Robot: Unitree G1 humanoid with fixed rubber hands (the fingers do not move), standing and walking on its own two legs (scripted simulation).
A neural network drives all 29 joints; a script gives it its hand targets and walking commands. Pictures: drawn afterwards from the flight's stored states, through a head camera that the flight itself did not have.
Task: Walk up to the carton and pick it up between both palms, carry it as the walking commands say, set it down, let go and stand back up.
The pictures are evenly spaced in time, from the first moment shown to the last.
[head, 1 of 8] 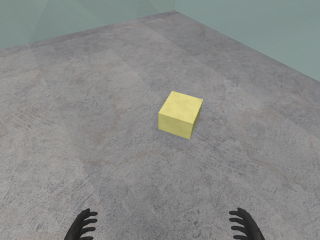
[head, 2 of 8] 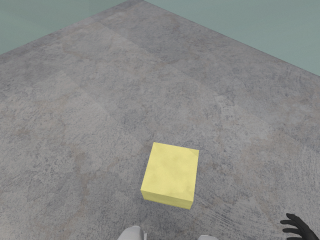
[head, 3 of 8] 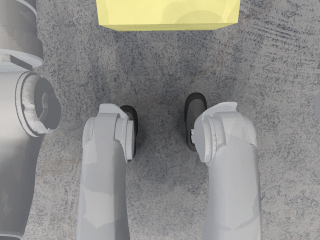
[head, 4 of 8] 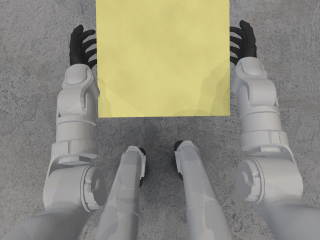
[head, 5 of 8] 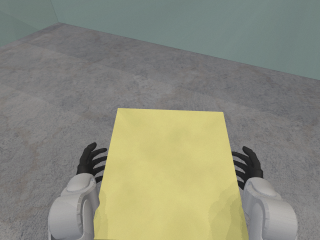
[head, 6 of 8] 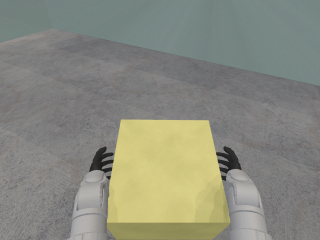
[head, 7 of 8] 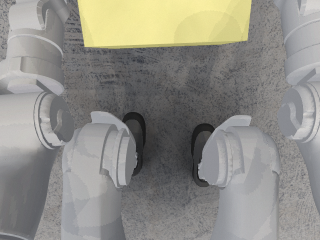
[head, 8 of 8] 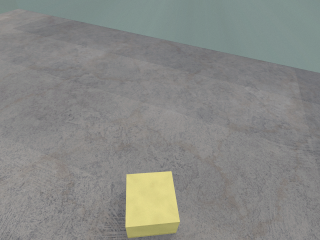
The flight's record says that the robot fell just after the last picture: no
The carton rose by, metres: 0.71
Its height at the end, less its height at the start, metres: +0.00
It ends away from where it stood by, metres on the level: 1.94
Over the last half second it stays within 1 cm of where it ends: yes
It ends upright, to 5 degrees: yes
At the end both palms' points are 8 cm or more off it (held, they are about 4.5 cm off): yes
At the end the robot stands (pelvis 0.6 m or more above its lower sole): yes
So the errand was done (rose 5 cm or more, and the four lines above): yes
